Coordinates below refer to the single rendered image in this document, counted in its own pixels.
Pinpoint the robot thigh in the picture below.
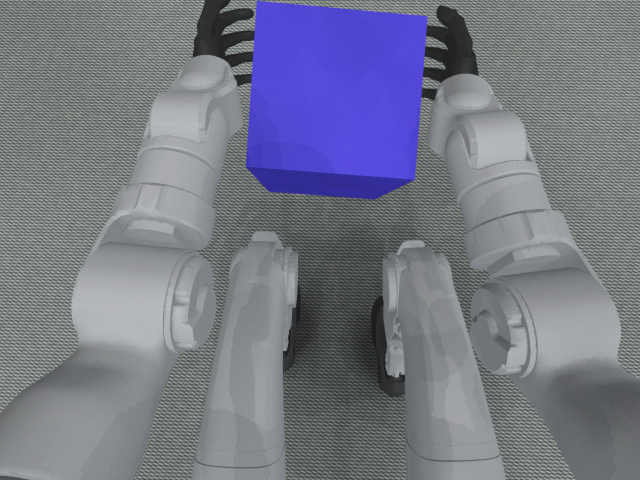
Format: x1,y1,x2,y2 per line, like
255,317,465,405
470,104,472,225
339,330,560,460
382,247,506,480
191,241,298,480

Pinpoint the robot left thigh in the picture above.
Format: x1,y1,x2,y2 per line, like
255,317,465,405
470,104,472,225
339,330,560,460
191,241,298,480

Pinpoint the right robot hand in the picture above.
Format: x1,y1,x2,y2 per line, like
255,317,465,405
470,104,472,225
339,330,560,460
421,5,479,100

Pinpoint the carton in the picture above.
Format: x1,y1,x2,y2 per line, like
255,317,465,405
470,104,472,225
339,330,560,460
246,1,428,200

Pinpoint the right robot forearm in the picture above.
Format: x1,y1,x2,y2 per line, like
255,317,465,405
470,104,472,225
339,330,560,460
427,74,621,345

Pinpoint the robot right upper arm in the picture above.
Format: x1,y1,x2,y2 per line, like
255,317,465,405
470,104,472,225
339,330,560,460
469,267,640,480

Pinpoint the robot left upper arm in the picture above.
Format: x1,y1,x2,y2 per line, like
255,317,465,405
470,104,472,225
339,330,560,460
0,242,217,480

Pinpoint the left robot hand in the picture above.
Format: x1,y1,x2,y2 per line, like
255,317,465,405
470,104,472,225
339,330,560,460
193,0,255,86

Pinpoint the robot right thigh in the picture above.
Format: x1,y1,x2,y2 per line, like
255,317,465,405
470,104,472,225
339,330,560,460
382,247,506,480

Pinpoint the left robot forearm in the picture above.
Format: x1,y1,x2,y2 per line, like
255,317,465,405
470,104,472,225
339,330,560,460
71,55,244,332

